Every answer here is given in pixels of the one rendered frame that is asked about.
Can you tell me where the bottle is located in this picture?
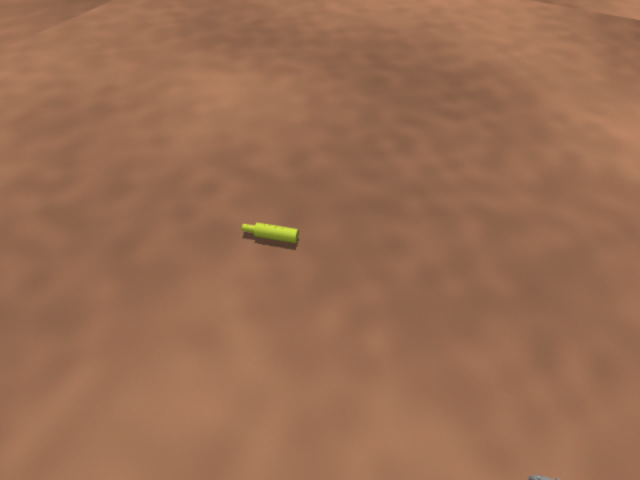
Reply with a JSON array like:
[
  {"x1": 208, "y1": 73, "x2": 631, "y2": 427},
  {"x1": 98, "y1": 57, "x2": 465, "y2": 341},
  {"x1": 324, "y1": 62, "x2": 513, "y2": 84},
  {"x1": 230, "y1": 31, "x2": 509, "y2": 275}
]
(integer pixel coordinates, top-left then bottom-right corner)
[{"x1": 242, "y1": 222, "x2": 299, "y2": 243}]

